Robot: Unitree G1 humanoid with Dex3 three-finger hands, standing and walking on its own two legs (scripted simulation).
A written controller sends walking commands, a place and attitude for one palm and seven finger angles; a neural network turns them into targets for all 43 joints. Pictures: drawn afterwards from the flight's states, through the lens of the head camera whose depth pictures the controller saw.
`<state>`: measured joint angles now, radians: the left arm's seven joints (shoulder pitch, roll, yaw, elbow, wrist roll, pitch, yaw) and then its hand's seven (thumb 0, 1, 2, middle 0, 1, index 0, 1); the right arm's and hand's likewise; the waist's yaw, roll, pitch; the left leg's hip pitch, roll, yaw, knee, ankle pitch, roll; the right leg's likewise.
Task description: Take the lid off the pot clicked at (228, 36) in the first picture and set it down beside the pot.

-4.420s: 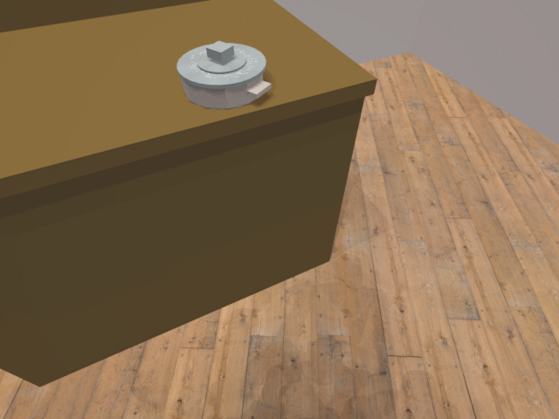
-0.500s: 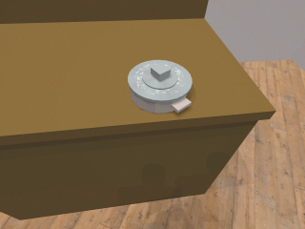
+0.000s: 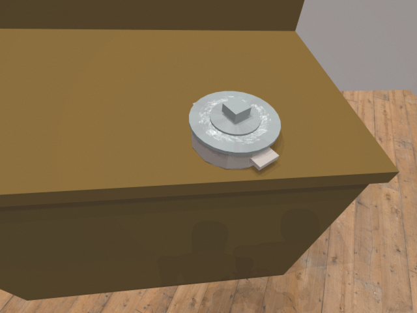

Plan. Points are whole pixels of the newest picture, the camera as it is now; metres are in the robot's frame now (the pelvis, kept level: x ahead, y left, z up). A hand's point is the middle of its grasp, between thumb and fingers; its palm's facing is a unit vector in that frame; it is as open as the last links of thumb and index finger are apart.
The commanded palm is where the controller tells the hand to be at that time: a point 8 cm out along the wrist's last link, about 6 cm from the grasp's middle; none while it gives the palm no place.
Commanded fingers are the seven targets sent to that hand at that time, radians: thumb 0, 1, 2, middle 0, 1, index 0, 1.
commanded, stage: come to a stop and stand still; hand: left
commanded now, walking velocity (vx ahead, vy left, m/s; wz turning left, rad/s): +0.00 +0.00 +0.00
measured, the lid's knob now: (236, 109) +0.46 -0.01 +0.16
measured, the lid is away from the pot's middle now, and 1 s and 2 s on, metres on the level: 0.00 0.00 0.00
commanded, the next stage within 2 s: look again from close up in 0.58 s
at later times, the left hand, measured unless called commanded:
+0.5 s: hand out of the picture +0.04 +0.16 -0.18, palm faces +0.04 -0.98 -0.18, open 7.3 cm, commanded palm none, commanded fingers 0.00 0.90 0.90 -0.20 -0.30 -0.20 -0.30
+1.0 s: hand out of the picture +0.03 +0.15 -0.19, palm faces +0.05 -0.99 -0.16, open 7.3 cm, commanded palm none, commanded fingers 0.00 0.90 0.90 -0.20 -0.30 -0.20 -0.30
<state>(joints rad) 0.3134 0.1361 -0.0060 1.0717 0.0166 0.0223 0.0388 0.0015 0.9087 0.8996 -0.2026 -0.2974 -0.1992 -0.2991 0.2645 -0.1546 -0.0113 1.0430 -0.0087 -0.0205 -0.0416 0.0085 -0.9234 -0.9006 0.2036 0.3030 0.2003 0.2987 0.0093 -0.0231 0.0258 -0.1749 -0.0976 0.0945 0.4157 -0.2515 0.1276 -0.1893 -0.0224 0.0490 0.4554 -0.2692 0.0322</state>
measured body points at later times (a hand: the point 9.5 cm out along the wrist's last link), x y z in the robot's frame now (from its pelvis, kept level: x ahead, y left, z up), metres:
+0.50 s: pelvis +0.03 -0.01 +0.00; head +0.05 +0.01 +0.45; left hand +0.04 +0.22 -0.17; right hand +0.04 -0.23 -0.15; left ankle -0.01 +0.03 -0.74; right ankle -0.02 -0.15 -0.74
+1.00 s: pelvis +0.04 -0.01 +0.00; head +0.06 +0.01 +0.45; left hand +0.03 +0.21 -0.17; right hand +0.03 -0.23 -0.15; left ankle -0.01 +0.03 -0.74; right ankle -0.02 -0.15 -0.74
